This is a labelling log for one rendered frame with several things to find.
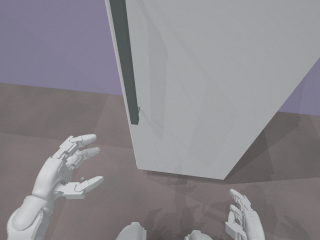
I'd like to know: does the left robot thigh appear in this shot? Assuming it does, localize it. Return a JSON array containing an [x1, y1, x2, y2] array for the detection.
[[116, 225, 147, 240]]

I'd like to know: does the left robot hand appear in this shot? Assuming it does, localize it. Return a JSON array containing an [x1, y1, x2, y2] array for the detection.
[[32, 134, 104, 203]]

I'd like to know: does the handle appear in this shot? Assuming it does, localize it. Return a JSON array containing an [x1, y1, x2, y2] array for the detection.
[[109, 0, 140, 125]]

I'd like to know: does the right robot shin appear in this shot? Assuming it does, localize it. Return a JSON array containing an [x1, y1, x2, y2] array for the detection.
[[191, 230, 201, 234]]

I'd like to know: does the left robot forearm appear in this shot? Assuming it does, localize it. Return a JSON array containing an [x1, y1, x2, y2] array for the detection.
[[6, 195, 55, 240]]

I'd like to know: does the fridge door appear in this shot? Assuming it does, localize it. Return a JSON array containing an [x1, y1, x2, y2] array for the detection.
[[106, 0, 320, 180]]

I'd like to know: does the right robot hand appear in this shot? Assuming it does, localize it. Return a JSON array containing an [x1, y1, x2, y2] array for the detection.
[[225, 189, 265, 240]]

